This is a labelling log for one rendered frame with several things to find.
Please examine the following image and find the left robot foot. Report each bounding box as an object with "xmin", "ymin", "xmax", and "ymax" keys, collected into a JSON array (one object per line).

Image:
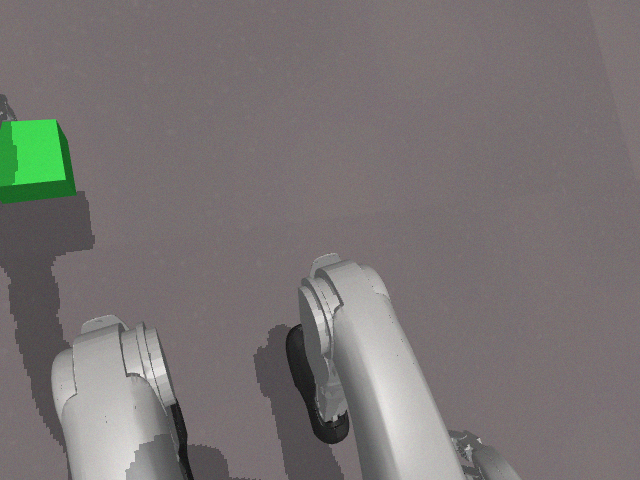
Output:
[{"xmin": 170, "ymin": 398, "xmax": 194, "ymax": 480}]

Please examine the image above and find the left robot hand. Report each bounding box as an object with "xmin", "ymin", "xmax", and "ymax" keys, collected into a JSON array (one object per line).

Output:
[{"xmin": 0, "ymin": 94, "xmax": 17, "ymax": 210}]

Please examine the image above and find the carton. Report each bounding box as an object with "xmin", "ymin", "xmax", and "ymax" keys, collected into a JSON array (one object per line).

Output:
[{"xmin": 0, "ymin": 119, "xmax": 77, "ymax": 204}]

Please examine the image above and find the right robot foot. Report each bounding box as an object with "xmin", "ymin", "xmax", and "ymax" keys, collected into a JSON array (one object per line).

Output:
[{"xmin": 286, "ymin": 324, "xmax": 349, "ymax": 444}]

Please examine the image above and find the right robot hand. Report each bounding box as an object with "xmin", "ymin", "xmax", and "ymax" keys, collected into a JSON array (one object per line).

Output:
[{"xmin": 448, "ymin": 430, "xmax": 522, "ymax": 480}]

